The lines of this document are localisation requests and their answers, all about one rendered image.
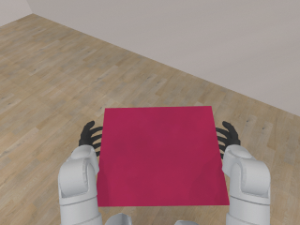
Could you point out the robot right forearm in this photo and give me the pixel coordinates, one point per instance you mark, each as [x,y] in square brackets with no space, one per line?
[250,187]

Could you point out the left robot hand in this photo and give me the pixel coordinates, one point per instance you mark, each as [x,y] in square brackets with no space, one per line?
[86,134]

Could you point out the right robot hand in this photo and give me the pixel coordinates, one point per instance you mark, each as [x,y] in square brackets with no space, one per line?
[231,135]

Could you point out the robot left thigh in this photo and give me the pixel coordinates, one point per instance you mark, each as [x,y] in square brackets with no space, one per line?
[119,219]

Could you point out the carton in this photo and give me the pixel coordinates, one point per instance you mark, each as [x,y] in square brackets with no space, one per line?
[160,156]

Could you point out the robot left forearm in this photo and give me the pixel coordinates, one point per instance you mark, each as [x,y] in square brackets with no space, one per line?
[77,188]

